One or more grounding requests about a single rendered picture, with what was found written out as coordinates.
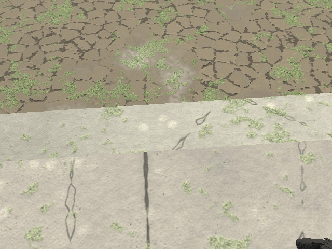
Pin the robot right hand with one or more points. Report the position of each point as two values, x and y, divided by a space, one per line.
308 243

